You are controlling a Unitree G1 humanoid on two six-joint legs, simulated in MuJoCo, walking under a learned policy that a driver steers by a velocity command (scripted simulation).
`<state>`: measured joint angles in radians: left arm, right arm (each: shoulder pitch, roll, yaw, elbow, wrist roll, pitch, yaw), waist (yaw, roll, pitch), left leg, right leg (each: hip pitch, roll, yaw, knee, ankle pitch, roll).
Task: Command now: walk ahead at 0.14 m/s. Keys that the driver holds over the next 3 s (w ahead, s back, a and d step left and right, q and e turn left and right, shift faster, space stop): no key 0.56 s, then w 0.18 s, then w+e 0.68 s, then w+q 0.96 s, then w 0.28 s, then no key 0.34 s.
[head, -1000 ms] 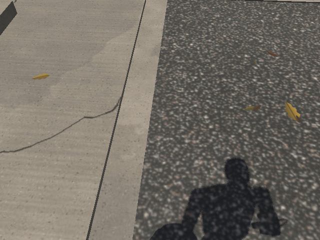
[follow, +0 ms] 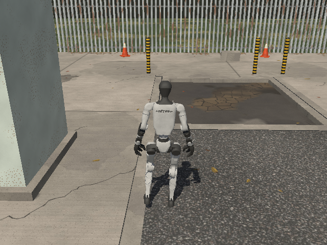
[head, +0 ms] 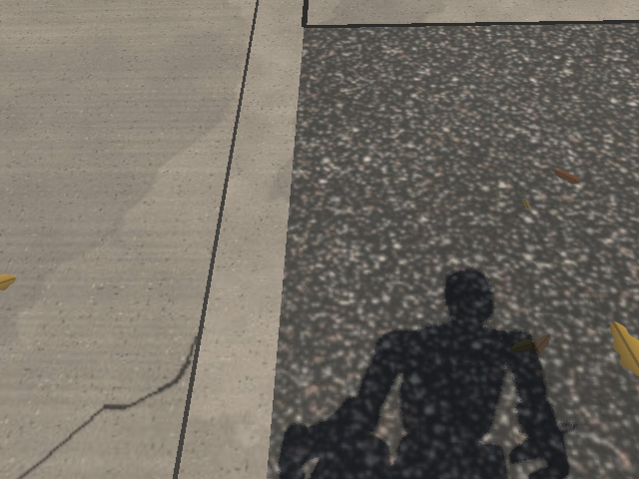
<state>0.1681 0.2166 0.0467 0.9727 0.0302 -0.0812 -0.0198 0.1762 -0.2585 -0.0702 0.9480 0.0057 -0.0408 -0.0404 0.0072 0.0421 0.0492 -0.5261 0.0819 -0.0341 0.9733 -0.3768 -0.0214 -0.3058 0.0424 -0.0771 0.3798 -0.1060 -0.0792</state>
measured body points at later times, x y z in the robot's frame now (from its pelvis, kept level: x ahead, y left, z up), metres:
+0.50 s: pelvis +0.08 +0.02 +0.00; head +0.09 +0.02 +0.45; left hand +0.14 +0.28 -0.15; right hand +0.14 -0.23 -0.15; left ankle +0.09 +0.16 -0.74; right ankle +0.06 -0.08 -0.74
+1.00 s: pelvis +0.18 +0.08 +0.00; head +0.19 +0.10 +0.45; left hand +0.25 +0.34 -0.15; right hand +0.18 -0.19 -0.14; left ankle +0.16 +0.17 -0.74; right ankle +0.12 -0.07 -0.65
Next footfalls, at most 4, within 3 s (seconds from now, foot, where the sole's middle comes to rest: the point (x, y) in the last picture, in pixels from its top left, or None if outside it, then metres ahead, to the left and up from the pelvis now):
0.18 left None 0.13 0.16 -0.78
0.86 left None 0.20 0.18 -0.78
1.38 right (405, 457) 0.49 -0.11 -0.78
1.94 left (358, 298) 0.88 -0.02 -0.78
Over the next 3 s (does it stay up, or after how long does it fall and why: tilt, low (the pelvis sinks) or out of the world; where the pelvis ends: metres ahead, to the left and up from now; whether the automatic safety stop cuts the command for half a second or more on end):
stays up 1.22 -0.08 -0.01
